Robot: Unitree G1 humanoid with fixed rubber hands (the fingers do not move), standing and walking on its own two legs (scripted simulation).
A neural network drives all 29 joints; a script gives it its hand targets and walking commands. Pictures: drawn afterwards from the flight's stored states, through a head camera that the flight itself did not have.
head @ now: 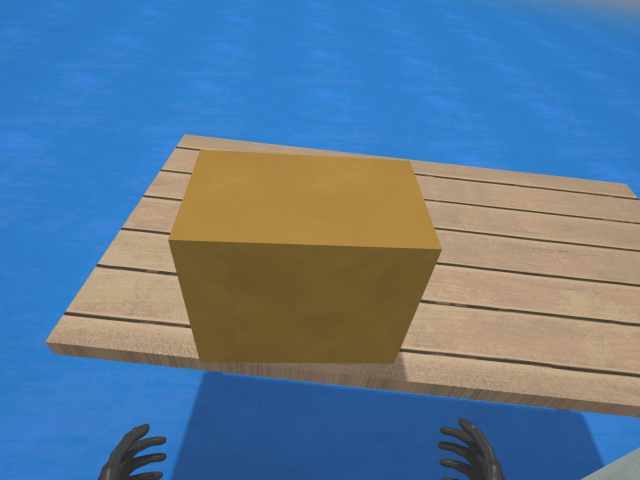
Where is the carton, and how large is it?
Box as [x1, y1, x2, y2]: [168, 150, 441, 363]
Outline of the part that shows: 200,150 168,239 200,361 393,363 441,250 409,161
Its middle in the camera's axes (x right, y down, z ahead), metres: -0.03 +0.03 +0.61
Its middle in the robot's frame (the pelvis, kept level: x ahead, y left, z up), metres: +0.45 +0.04 +0.02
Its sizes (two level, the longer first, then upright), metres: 0.315 0.192 0.270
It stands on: a table, 0.67 m high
